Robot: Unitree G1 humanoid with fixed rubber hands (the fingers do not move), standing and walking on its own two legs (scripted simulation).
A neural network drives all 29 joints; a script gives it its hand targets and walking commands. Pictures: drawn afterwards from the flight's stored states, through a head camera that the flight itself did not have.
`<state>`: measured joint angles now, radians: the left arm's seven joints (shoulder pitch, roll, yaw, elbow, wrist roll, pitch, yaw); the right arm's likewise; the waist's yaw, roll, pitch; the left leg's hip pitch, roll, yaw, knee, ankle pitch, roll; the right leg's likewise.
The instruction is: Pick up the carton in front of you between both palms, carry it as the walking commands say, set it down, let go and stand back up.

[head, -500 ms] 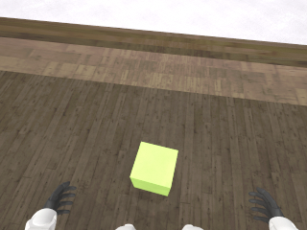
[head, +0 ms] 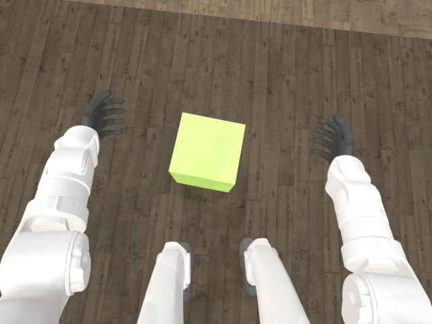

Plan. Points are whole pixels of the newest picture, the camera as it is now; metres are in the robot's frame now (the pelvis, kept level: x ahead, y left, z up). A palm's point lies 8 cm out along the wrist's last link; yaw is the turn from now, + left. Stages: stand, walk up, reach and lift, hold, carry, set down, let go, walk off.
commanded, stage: reach and lift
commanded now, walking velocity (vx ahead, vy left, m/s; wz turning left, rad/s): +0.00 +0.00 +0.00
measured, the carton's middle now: (207, 156) +0.52 +0.00 -0.55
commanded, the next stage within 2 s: none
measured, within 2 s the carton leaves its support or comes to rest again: neither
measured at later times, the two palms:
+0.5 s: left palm (129, 95) +0.57 +0.18 -0.17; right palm (294, 127) +0.49 -0.19 -0.17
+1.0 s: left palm (151, 137) +0.55 +0.18 -0.41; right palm (271, 156) +0.48 -0.19 -0.41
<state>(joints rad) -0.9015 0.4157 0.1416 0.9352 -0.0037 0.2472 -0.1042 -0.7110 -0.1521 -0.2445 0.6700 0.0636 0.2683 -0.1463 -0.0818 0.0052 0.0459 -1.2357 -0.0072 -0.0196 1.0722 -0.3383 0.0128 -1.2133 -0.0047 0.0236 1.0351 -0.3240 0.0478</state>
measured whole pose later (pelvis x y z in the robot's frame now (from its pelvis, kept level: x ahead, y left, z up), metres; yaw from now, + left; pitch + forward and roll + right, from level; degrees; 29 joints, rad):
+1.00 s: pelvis -0.04 -0.01 -0.25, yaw -4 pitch +44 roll -6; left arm -1.57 0.56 0.01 1.18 -0.11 0.15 -0.04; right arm -1.32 -0.13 -0.31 0.86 0.14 0.16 -0.22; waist -0.09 -0.03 0.22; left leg -2.24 -0.05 -0.09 1.99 -0.52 -0.02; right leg -2.20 0.07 0.02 1.92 -0.51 0.09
